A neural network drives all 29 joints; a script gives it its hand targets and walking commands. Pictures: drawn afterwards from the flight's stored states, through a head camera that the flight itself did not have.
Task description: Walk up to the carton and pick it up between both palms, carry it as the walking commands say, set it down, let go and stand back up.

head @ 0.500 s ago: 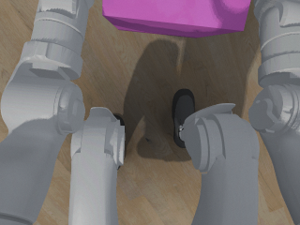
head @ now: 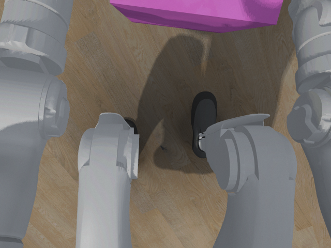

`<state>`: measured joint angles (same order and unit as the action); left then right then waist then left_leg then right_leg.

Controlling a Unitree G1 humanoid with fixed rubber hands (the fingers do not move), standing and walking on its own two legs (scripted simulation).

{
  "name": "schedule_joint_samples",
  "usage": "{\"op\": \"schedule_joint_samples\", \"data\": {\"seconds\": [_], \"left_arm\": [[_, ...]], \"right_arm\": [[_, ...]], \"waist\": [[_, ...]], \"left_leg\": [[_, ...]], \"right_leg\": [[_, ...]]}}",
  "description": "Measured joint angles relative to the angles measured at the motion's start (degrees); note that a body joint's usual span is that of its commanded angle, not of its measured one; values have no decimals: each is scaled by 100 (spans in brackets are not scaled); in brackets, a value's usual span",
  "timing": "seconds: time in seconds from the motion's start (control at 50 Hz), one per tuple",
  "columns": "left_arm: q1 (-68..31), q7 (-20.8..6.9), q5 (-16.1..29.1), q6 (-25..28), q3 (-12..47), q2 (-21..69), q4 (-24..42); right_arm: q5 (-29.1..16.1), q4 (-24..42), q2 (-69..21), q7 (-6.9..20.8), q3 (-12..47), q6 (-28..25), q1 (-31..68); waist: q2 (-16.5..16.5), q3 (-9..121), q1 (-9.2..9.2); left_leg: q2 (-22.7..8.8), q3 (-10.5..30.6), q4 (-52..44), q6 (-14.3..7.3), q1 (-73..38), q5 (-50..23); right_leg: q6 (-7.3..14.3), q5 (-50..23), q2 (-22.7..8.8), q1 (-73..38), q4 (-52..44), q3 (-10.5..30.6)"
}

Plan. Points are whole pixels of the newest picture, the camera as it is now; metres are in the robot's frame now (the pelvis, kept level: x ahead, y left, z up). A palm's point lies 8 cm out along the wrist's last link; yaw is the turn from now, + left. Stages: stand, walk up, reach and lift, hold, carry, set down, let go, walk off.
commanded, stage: set down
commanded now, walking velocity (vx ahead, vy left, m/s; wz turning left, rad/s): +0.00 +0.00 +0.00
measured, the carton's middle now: out of the picture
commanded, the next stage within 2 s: let go in 1.40 s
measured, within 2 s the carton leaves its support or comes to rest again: neither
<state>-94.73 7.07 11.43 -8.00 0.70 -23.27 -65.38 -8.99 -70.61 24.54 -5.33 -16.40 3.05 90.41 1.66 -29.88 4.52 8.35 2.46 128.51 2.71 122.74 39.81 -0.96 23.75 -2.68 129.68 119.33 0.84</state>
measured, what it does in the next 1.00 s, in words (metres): rises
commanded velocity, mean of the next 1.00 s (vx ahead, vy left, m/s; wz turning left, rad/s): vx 0.00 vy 0.00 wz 0.00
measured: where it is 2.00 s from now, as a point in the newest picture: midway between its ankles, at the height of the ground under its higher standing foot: (162, 148)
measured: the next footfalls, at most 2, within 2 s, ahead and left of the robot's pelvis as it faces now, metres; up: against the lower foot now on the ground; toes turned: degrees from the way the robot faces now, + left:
none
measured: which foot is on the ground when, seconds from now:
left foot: down 0.00-1.00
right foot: down 0.00-1.00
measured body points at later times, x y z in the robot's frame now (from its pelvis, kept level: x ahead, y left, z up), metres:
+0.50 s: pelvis -0.01 +0.00 +0.05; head +0.37 -0.04 +0.28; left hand +0.62 +0.10 -0.08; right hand +0.55 -0.28 -0.10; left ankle +0.09 +0.12 -0.34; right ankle +0.16 -0.13 -0.34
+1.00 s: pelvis +0.00 -0.01 +0.18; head +0.38 -0.05 +0.41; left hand +0.62 +0.11 +0.06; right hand +0.56 -0.28 +0.05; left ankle +0.09 +0.12 -0.34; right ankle +0.16 -0.13 -0.34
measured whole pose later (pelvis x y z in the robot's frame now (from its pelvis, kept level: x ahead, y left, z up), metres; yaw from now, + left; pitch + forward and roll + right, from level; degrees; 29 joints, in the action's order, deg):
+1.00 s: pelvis +0.00 -0.01 +0.18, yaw -1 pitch +31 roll +2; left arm -89.2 5.2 8.7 -22.2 -8.1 -24.9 -45.8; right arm -9.2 -42.7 25.1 -5.7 -14.5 21.6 84.7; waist 1.6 -29.9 4.3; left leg 4.6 1.4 91.8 1.4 90.7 32.1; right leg -0.6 18.7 -0.2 97.6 85.5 2.3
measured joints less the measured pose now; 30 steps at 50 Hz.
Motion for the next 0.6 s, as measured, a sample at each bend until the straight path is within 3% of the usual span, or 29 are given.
{"op": "schedule_joint_samples", "data": {"seconds": [0.08, 0.28, 0.6], "left_arm": [[-27, -52, 67, -2, 58, -83, -35], [143, 88, 165, -289, 36, -164, 707], [194, 141, -101, -895, -599, -69, 1144]], "right_arm": [[-40, 21, 102, 20, 37, 9, 46], [-313, 894, 56, -101, 236, 380, -83], [-69, 1897, 11, -165, 238, 1223, -310]], "waist": [[-8, 0, 15], [2, -16, -1], [-20, -6, 41]], "left_leg": [[-4, 11, 43, 5, 3, 6], [-178, -62, -122, -61, -343, 64], [-313, -173, -1342, -115, -1458, -171]], "right_leg": [[7, -2, -2, 1, 32, -15], [-27, -50, 162, -264, -152, 35], [-11, -167, 264, -1353, -1216, 159]]}}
